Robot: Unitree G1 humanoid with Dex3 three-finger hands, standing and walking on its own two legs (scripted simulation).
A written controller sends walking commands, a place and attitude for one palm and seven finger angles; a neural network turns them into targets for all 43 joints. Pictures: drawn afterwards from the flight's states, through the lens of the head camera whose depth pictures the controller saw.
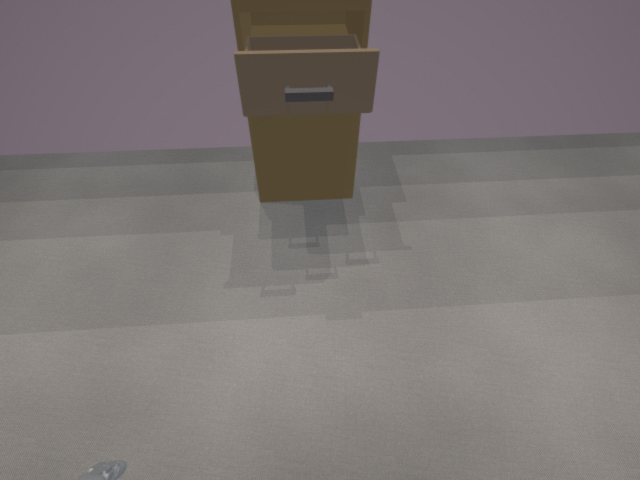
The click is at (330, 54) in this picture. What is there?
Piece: drawer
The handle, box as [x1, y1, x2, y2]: [285, 83, 333, 101]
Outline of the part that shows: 333,91 329,83 327,83 326,87 319,88 290,88 288,84 286,84 285,100 332,100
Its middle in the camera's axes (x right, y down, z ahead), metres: -0.04 -0.41 +1.07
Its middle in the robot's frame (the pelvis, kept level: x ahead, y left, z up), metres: +1.08 +0.09 -0.05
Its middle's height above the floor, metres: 0.72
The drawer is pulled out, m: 0.30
